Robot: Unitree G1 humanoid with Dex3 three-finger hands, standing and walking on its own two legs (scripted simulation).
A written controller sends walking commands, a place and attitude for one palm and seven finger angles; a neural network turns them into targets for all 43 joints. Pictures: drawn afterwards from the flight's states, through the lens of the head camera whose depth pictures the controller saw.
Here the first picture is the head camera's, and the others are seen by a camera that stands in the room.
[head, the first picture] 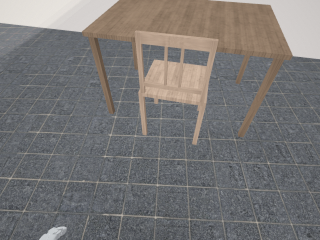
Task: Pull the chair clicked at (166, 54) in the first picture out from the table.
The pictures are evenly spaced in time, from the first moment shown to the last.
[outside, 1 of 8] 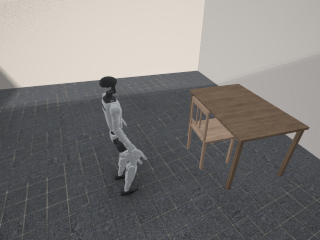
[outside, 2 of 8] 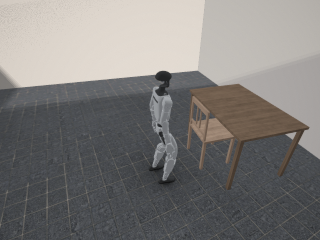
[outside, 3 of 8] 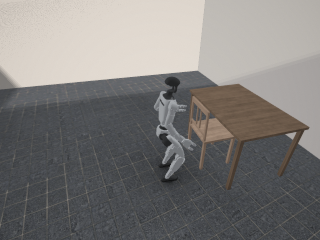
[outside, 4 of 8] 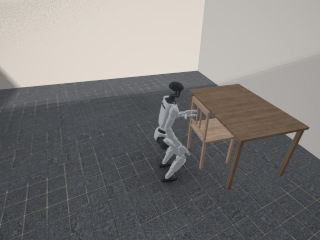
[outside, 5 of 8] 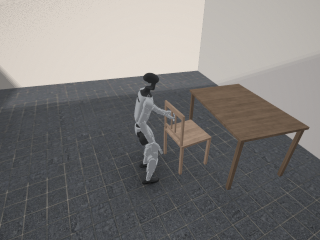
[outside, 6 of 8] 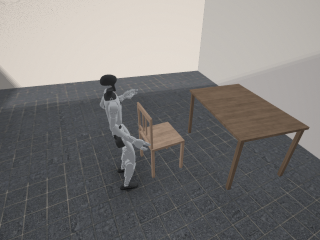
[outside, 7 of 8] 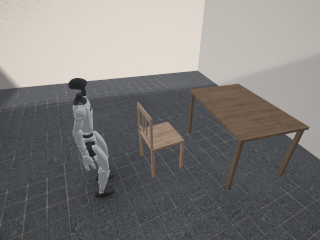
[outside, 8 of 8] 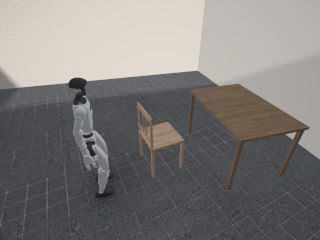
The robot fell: no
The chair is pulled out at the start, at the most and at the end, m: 0.00 0.65 0.65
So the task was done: yes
